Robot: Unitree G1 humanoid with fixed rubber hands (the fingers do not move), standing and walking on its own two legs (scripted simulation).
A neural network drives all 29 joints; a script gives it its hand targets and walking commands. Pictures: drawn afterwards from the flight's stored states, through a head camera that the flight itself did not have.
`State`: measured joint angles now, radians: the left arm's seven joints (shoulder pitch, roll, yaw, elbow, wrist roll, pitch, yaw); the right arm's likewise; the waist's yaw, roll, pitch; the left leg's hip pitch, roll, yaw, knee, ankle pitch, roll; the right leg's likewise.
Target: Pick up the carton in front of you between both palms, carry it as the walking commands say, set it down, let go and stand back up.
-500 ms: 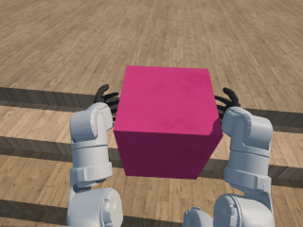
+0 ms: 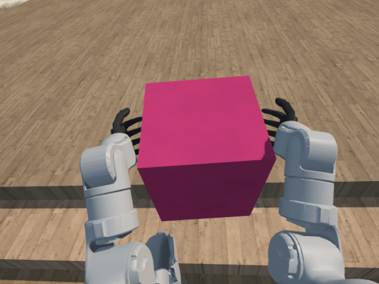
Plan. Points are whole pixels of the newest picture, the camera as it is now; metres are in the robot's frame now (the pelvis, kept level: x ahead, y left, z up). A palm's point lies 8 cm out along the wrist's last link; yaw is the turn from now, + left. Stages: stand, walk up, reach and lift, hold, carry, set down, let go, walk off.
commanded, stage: carry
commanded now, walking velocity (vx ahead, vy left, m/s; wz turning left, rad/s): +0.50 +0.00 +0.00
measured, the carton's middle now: (201, 154) +0.37 +0.00 +0.10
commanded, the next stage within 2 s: none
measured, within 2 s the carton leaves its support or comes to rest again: neither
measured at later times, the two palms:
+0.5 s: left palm (127, 37) +0.61 +0.17 +0.28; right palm (256, 19) +0.60 -0.14 +0.30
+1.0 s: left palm out of the picture +0.87 +0.14 +0.41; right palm out of the picture +0.89 -0.17 +0.39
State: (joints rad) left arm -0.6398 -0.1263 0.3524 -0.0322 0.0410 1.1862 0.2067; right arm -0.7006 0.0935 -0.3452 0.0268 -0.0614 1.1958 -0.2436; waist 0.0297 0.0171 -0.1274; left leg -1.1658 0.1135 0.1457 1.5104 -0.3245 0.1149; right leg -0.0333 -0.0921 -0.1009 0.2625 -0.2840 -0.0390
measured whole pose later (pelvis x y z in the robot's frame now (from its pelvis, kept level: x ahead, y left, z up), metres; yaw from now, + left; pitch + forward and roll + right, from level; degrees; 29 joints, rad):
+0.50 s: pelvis +0.26 +0.01 +0.12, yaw +1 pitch +3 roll -1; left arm -0.62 -0.10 0.32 -0.13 0.04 1.15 0.24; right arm -0.60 0.12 -0.29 -0.13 0.01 1.14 -0.21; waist -0.06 -0.04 -0.06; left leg -0.16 0.05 0.10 0.41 -0.31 0.04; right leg -1.22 -0.10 -0.07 1.82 -0.42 -0.10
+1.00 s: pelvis +0.53 -0.02 +0.24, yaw +0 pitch +2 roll +1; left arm -0.61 -0.15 0.29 -0.07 0.02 1.10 0.21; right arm -0.61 0.09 -0.35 -0.10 -0.04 1.13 -0.22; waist 0.06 0.04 -0.06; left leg -1.19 0.08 0.04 1.96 -0.42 0.12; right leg -0.23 -0.03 -0.12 0.52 -0.34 -0.05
